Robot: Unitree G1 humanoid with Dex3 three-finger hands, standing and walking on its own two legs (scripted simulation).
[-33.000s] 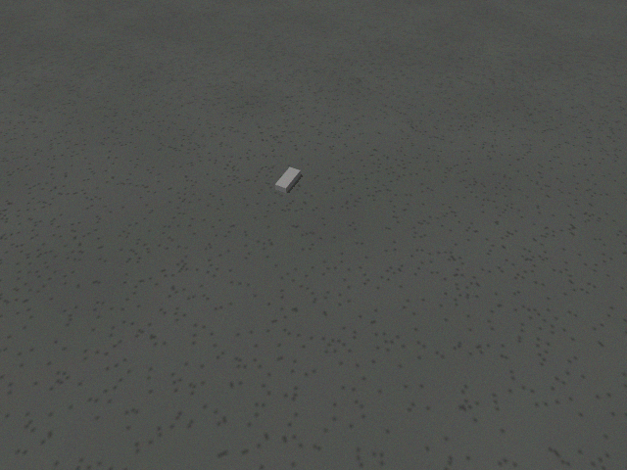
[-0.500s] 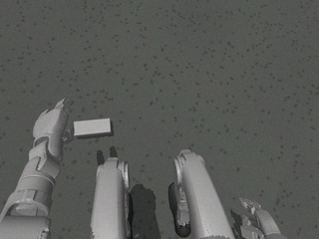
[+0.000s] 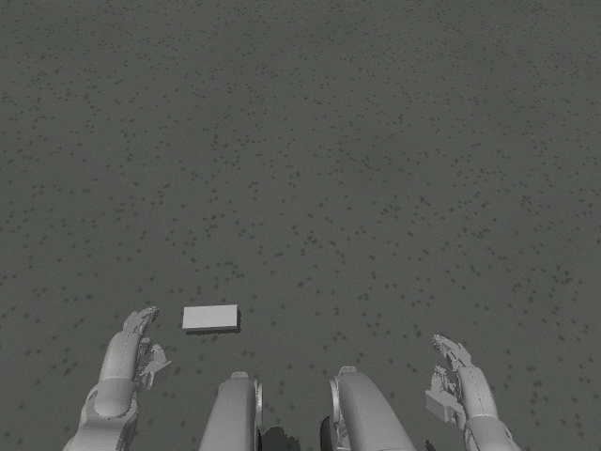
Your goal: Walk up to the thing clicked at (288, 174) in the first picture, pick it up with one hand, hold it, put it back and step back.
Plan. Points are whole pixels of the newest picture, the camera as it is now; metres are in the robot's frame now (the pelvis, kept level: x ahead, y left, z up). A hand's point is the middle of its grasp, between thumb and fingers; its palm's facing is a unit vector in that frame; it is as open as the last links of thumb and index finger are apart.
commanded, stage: home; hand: left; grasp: from above
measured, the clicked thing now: (211, 317) +0.47 +0.21 -0.61
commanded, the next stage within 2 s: none
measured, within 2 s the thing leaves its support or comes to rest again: neither
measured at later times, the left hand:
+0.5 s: hand (124, 386) +0.21 +0.19 +0.05, palm faces +0.08 -0.98 -0.20, open 7.4 cm
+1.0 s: hand (137, 383) +0.21 +0.18 +0.04, palm faces +0.07 -0.98 -0.20, open 7.4 cm
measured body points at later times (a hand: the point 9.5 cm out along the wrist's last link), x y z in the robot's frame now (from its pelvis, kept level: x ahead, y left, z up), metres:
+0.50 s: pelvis +0.05 +0.00 +0.09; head +0.06 +0.01 +0.54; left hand +0.20 +0.24 +0.06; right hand +0.22 -0.24 +0.03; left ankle +0.05 +0.11 -0.59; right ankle +0.06 -0.12 -0.59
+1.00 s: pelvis +0.05 -0.01 +0.09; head +0.07 +0.00 +0.54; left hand +0.20 +0.23 +0.06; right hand +0.21 -0.25 +0.03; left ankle +0.05 +0.11 -0.59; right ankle +0.06 -0.12 -0.59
